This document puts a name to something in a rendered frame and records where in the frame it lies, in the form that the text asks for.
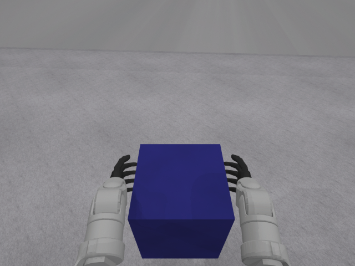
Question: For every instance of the robot left hand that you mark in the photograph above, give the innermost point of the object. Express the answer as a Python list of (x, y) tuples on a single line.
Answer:
[(120, 167)]

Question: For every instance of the carton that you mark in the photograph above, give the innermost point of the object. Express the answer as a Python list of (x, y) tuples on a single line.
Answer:
[(180, 204)]

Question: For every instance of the robot left forearm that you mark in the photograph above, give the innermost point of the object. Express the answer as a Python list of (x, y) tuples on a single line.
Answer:
[(103, 244)]

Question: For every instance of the robot right hand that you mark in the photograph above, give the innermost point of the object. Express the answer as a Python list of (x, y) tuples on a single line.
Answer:
[(241, 173)]

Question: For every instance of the robot right forearm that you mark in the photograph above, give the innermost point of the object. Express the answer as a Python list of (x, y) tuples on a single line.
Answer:
[(260, 235)]

